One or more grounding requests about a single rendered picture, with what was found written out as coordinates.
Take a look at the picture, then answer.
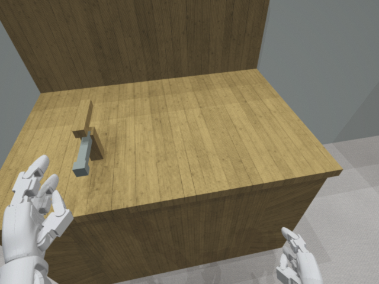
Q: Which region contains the counter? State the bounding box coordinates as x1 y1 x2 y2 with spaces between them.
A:
0 0 343 284

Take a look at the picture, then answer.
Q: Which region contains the robot right hand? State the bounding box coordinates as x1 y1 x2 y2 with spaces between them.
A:
276 227 323 284

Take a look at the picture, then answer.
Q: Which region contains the robot left hand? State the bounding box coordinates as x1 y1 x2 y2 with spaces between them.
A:
2 155 73 264

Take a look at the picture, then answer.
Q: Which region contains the tap lever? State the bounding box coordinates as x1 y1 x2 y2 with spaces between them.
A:
72 131 92 177

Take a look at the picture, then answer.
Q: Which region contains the robot left forearm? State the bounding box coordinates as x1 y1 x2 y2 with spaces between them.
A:
0 255 52 284

